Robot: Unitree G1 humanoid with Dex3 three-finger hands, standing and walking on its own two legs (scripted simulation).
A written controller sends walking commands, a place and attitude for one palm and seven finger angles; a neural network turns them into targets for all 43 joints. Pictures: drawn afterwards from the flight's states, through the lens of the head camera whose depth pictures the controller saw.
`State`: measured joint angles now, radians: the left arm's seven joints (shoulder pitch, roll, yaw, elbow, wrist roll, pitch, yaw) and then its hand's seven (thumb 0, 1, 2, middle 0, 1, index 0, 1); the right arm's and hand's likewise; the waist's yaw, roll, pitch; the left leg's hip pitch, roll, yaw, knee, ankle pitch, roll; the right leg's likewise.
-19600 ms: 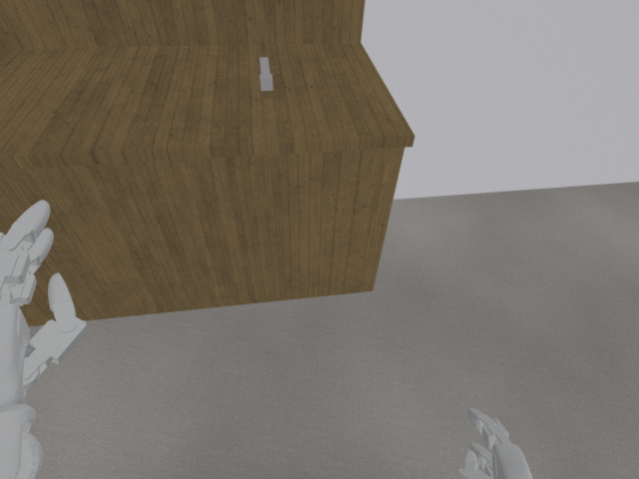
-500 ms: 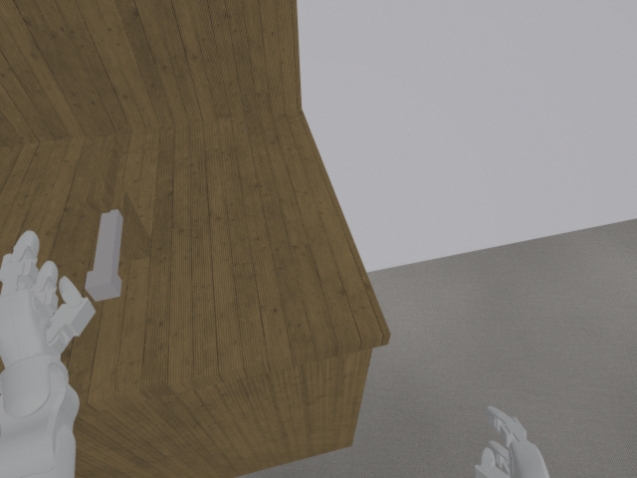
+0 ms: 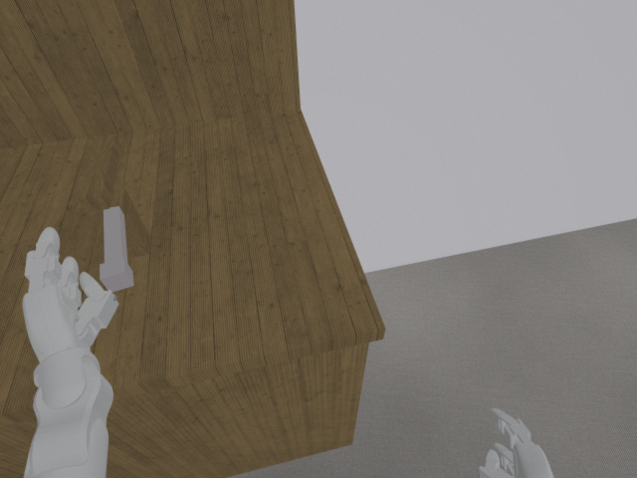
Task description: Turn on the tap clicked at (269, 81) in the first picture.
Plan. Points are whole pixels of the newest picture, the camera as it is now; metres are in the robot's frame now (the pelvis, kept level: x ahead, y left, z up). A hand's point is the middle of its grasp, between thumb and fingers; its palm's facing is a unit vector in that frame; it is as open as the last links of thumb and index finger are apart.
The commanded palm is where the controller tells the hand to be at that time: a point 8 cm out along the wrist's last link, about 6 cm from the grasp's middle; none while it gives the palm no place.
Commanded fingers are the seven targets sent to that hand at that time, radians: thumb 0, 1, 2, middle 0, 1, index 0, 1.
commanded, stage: push the lever round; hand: left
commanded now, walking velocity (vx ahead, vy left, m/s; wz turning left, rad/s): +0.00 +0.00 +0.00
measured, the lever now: (117, 275) +0.31 +0.28 +0.10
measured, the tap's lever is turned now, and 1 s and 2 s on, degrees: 9 36 67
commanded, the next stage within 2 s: none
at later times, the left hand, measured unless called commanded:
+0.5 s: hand (160, 279) +0.31 +0.23 +0.10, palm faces +0.64 -0.76 -0.06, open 7.5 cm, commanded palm +0.27 +0.25 +0.10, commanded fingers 0.00 0.90 0.90 -0.15 -0.15 -0.15 -0.15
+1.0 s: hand (175, 271) +0.33 +0.21 +0.10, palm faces +0.72 -0.69 -0.05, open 7.6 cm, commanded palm +0.28 +0.23 +0.10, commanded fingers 0.00 0.90 0.90 -0.15 -0.15 -0.15 -0.15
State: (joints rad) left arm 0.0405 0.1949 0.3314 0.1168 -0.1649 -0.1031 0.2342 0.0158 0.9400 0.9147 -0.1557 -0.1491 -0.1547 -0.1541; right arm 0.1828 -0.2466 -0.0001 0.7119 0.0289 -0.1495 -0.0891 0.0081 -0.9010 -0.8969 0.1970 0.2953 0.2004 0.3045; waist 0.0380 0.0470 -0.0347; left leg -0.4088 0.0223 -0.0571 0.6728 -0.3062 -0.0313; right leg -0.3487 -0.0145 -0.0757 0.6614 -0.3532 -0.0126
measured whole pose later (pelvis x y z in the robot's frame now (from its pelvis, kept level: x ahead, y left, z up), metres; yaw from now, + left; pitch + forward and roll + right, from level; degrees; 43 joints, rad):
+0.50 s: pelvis +0.00 +0.00 +0.00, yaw +0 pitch +2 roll -1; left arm -0.05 0.08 0.17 0.10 -0.05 -0.01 0.50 0.01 0.95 0.92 -0.16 -0.15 -0.15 -0.15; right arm 0.14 -0.22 0.01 0.71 0.00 -0.06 -0.07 0.01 -0.90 -0.90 0.20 0.30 0.20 0.30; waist 0.04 0.05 -0.04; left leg -0.39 0.02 -0.06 0.67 -0.31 -0.03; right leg -0.33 -0.02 -0.08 0.66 -0.35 -0.01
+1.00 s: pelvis +0.01 +0.00 +0.00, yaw +0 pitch +1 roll -1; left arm -0.10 0.01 0.12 0.13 0.00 0.04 0.68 0.01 0.94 0.92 -0.15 -0.15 -0.15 -0.15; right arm 0.10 -0.21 -0.01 0.73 -0.02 0.02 -0.06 0.01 -0.90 -0.90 0.20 0.30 0.20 0.30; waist 0.04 0.04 -0.04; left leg -0.36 0.02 -0.06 0.64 -0.30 -0.03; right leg -0.30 -0.02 -0.08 0.62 -0.35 -0.01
